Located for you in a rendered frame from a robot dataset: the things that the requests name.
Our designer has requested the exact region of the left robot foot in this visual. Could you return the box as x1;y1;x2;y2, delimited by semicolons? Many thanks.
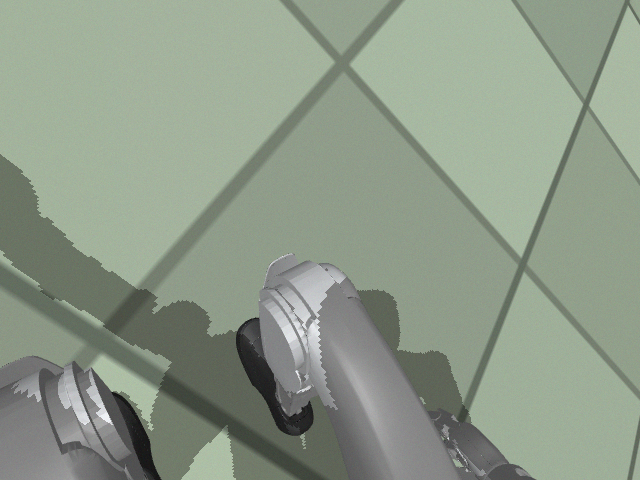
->
112;392;161;480

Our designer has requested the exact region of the right robot arm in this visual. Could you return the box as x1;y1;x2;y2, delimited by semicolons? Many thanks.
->
485;464;536;480

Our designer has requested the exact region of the right robot hand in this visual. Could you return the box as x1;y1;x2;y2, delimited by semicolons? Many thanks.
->
427;408;510;480

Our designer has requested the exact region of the right robot foot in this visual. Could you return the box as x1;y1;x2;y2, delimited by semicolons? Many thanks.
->
236;318;313;436

